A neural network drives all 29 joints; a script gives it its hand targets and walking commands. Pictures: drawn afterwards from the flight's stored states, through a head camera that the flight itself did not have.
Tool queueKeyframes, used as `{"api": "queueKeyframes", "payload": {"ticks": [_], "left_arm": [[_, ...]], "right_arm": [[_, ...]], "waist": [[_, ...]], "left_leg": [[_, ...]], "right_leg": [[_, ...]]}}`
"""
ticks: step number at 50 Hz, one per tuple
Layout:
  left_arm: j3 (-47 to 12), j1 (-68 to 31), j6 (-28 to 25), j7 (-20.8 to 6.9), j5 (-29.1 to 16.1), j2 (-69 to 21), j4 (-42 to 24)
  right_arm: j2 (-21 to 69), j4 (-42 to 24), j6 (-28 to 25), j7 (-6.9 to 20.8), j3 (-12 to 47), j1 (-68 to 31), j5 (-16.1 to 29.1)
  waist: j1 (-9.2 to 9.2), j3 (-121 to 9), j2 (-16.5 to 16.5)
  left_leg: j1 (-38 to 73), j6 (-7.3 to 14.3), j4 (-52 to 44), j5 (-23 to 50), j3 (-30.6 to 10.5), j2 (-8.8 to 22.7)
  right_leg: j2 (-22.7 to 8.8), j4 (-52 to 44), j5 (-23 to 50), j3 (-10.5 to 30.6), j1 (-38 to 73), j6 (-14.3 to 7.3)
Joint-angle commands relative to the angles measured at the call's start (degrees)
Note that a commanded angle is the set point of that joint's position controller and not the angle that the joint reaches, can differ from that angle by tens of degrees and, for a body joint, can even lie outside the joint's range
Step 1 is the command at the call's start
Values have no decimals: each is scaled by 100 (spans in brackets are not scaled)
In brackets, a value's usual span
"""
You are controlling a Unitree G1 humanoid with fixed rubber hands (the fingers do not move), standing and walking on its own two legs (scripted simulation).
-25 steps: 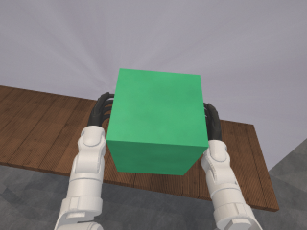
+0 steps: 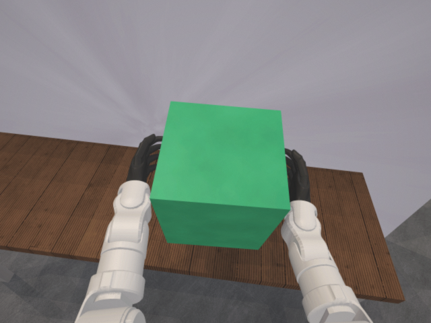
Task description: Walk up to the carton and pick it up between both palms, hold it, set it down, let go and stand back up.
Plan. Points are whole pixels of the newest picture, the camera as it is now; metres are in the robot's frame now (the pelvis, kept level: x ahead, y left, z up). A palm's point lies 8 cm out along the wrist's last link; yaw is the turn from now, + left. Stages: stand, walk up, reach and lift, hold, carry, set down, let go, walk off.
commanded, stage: set down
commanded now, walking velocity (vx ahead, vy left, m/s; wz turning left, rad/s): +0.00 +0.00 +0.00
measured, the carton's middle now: (218, 182) +0.39 -0.01 +0.04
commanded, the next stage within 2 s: none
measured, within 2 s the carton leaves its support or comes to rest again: rests again in 1.76 s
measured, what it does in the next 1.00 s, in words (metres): stands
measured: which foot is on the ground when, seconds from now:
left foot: down 0.00-1.00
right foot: down 0.00-1.00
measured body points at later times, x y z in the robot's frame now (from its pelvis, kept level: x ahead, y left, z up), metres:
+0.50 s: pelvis -0.03 +0.00 +0.00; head +0.01 +0.01 +0.45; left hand +0.38 +0.15 +0.05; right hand +0.35 -0.15 +0.04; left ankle -0.02 +0.11 -0.75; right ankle -0.05 -0.09 -0.75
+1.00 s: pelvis -0.03 +0.01 +0.00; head +0.05 +0.02 +0.44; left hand +0.40 +0.15 +0.02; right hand +0.36 -0.15 +0.02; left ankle -0.02 +0.11 -0.75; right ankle -0.05 -0.09 -0.75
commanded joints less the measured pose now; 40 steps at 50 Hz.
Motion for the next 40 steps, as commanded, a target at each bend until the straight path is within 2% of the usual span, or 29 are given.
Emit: {"api": "queueKeyframes", "payload": {"ticks": [1, 4, 10, 16, 21, 25, 30, 32, 40], "left_arm": [[-2097, -3105, -551, -779, -31, -2460, -562], [-1901, -3249, -662, -765, 76, -2435, -330], [-1530, -3542, -942, -719, 256, -2448, 387], [-1112, -3905, -1311, -657, 464, -2454, 1269], [-731, -4345, -1718, -605, 557, -2398, 1917], [-557, -4729, -2019, -586, 601, -2428, 2254], [-389, -5035, -2339, -565, 699, -2457, 2552], [-228, -5030, -2405, -580, 753, -2418, 2732], [256, -4867, -2388, -656, 1074, -2287, 3073]], "right_arm": [[2542, -999, -222, 523, 1775, -3173, -297], [2525, -855, -343, 578, 1588, -3289, -452], [2527, -332, -570, 745, 978, -3628, -872], [2670, 447, -686, 918, 258, -3851, -1452], [2939, 922, -806, 997, -384, -4126, -2069], [3166, 1084, -901, 1028, -667, -4354, -2510], [3481, 1297, -1030, 989, -763, -4426, -2843], [3541, 1350, -1066, 976, -821, -4396, -2951], [3632, 1483, -1032, 982, -1118, -4168, -3251]], "waist": [[26, -2682, 22], [82, -2847, 28], [134, -2960, 127], [118, -3080, 307], [66, -3269, 275], [21, -3634, 299], [-11, -4105, 279], [-28, -4143, 176], [10, -3779, 218]], "left_leg": [[103, -106, 71, 2552, -204, -89], [162, -112, 31, 2524, -156, -85], [329, -153, -34, 2252, -149, -60], [258, -205, -121, 1861, -119, -56], [-11, -135, -228, 1455, -118, -21], [-273, -100, -248, 1475, -122, -17], [-573, 1, -258, 1766, -130, -11], [-713, 53, -291, 1748, -122, -17], [-889, 74, -376, 1596, -99, -3]], "right_leg": [[82, 745, 4603, 364, 1564, 469], [100, 687, 4437, 319, 1438, 455], [114, 496, 3662, 247, 931, 398], [80, 312, 2979, 189, 440, 339], [34, 228, 2435, 190, 100, 302], [-10, 268, 2510, 204, 88, 303], [-47, 424, 3067, 272, 328, 297], [-66, 460, 3190, 297, 473, 296], [-101, 428, 2937, 328, 327, 263]]}}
